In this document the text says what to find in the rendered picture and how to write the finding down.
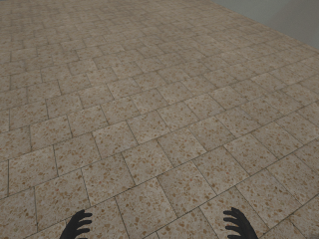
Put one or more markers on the right robot hand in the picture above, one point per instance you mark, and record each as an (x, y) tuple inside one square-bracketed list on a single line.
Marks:
[(244, 228)]

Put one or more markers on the left robot hand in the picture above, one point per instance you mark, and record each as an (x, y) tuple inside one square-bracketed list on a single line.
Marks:
[(71, 232)]

